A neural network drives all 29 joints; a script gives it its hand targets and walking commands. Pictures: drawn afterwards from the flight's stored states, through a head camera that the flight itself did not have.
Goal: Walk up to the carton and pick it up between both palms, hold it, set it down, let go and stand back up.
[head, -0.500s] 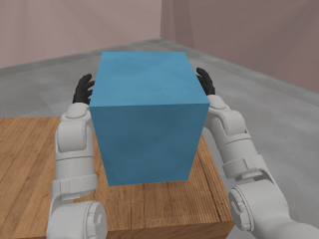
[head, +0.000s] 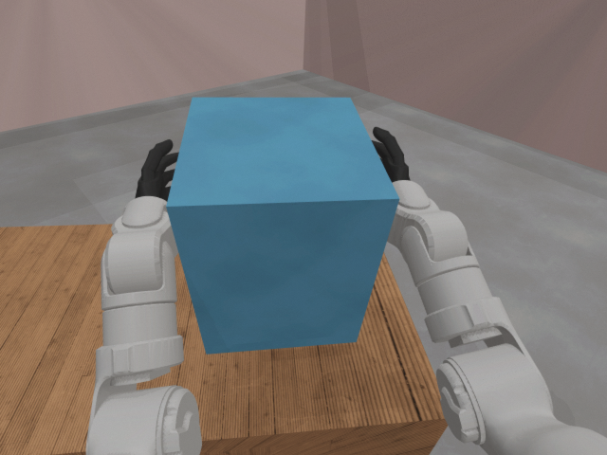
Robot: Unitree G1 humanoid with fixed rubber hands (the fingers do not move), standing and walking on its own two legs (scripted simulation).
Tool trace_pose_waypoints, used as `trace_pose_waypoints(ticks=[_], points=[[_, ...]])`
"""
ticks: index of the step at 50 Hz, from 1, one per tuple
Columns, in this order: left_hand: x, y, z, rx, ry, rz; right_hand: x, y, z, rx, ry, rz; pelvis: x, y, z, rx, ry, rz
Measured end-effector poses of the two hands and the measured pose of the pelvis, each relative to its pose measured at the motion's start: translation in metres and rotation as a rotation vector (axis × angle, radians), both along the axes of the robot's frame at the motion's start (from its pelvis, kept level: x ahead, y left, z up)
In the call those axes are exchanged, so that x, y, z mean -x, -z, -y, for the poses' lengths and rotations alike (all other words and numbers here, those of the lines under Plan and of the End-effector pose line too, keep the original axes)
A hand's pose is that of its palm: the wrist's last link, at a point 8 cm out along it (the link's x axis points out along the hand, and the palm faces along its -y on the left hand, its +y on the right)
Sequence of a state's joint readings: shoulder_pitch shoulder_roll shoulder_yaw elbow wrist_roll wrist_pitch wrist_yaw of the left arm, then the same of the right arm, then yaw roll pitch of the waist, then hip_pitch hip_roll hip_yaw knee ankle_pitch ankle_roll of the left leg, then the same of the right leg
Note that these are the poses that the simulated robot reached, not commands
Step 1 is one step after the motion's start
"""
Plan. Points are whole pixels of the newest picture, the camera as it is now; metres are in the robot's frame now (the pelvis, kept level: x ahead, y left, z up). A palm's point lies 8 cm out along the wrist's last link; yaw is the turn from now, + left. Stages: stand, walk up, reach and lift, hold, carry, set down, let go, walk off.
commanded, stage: hold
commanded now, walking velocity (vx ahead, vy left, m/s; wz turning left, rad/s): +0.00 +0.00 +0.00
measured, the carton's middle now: (278, 225) +0.35 +0.01 +0.19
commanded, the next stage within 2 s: none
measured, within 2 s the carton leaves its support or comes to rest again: neither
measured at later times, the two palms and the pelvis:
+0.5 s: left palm (152, 204) +0.36 +0.16 +0.22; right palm (388, 190) +0.36 -0.13 +0.23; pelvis +0.00 +0.00 +0.00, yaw +0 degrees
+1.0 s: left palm (153, 207) +0.36 +0.16 +0.22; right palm (389, 189) +0.36 -0.13 +0.24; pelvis +0.00 +0.00 +0.00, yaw +0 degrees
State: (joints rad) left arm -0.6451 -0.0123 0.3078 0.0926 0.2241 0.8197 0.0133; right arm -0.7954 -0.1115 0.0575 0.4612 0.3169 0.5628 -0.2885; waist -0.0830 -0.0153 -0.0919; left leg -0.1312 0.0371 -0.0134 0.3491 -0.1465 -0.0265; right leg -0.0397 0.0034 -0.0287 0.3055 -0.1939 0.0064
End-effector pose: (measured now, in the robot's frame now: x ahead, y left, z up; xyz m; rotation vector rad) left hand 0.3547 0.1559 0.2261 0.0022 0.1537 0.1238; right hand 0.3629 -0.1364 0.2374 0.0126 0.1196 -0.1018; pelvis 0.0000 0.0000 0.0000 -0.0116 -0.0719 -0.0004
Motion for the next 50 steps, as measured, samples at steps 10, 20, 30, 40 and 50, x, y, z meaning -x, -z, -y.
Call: trace_pose_waypoints(ticks=[10, 20, 30, 40, 50], points=[[-0.0001, 0.0002, -0.0028, 0.012, -0.008, -0.013, -0.0024, -0.0028, -0.003, 0.0, -0.005, -0.013, -0.0004, -0.0001, 0.0016, 0.0, -0.003, 0.009], [-0.0005, 0.0062, -0.0024, 0.015, 0.01, -0.019, 0.0022, 0.0035, -0.0023, 0.015, 0.01, -0.019, 0.0016, 0.0, -0.002, -0.001, 0.003, 0.006], [-0.003, -0.0026, -0.005, -0.003, -0.002, -0.006, -0.0024, -0.0011, -0.0051, -0.01, 0.003, -0.006, 0.0012, 0.0, -0.0054, 0.002, 0.005, -0.001], [-0.0011, 0.0054, -0.0038, 0.018, 0.0, -0.011, -0.0005, -0.0011, -0.0043, 0.015, 0.002, -0.012, -0.0009, 0.0, -0.0026, 0.002, 0.002, 0.005], [-0.0004, 0.0047, -0.0027, 0.009, -0.004, -0.021, -0.0008, 0.0024, -0.0029, 0.004, -0.002, -0.021, 0.0002, 0.0002, -0.0017, 0.001, -0.004, 0.009]])
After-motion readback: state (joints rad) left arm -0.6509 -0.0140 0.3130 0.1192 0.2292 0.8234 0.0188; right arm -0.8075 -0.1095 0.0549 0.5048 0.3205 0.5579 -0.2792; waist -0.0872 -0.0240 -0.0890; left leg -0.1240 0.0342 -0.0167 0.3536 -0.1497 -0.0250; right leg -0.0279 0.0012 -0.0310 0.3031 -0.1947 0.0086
